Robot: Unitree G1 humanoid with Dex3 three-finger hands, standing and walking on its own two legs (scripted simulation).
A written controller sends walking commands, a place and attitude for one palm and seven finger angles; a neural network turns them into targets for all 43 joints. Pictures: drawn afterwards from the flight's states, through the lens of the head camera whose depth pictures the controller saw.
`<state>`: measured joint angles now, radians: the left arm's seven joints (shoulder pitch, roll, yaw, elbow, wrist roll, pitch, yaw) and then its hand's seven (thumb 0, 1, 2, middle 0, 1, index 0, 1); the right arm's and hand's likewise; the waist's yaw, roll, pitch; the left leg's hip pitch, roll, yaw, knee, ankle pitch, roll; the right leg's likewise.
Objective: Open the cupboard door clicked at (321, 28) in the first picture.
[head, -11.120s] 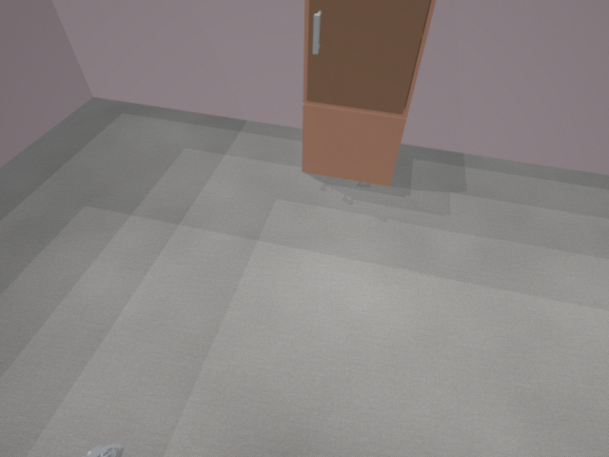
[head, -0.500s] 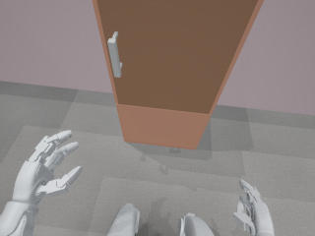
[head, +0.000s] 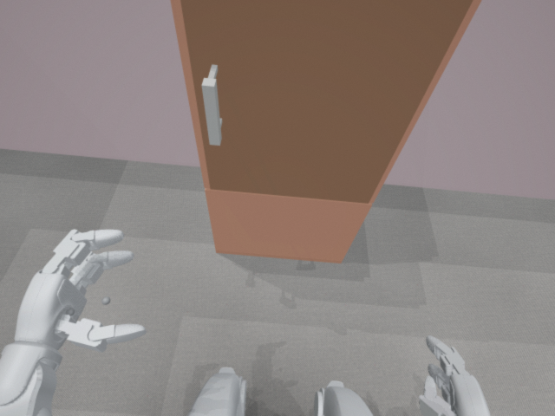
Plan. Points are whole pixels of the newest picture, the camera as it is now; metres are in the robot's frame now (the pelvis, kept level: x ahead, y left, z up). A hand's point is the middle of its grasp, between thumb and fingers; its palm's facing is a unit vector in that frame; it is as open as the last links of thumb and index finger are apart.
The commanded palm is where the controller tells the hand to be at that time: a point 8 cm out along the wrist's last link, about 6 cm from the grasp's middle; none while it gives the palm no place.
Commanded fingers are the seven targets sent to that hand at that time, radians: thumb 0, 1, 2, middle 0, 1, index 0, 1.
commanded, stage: raise the hand with hooked fingers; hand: left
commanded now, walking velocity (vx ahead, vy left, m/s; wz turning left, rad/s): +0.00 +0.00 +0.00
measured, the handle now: (214, 106) +0.62 +0.16 +0.04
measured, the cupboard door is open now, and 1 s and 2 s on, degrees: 0 0 0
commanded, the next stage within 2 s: move the hooked fingers beside the handle in 1.02 s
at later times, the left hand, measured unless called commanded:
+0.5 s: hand (86, 264) +0.29 +0.27 +0.06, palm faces +0.00 -1.00 -0.05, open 13.9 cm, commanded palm +0.27 +0.32 +0.06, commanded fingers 0.00 -0.50 0.30 -0.30 -1.20 -0.30 -1.20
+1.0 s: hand (105, 260) +0.29 +0.25 +0.06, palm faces +0.00 -1.00 -0.04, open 14.0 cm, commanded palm +0.27 +0.30 +0.06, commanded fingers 0.00 -0.50 0.30 -0.30 -1.20 -0.30 -1.20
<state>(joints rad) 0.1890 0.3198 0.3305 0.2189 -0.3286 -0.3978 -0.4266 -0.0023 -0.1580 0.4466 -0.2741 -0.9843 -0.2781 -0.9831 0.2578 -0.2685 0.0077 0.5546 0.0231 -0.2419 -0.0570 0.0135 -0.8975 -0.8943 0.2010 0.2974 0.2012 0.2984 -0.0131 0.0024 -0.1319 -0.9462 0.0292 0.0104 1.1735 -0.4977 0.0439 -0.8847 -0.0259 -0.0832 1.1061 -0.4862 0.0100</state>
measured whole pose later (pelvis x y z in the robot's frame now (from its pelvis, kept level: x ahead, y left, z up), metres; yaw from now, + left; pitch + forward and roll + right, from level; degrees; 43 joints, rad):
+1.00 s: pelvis +0.01 -0.02 +0.01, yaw +0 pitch +16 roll -3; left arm 0.01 0.40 0.44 0.43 -0.37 -0.36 -0.54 -0.01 -0.50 0.30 -0.30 -1.20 -0.30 -1.20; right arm 0.28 -0.27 0.03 0.54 0.04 -0.18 -0.06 0.01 -0.90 -0.89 0.20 0.30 0.20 0.30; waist -0.02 0.02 -0.13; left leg -0.91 0.05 0.00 1.12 -0.49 0.01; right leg -0.86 0.00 -0.09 1.07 -0.49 -0.02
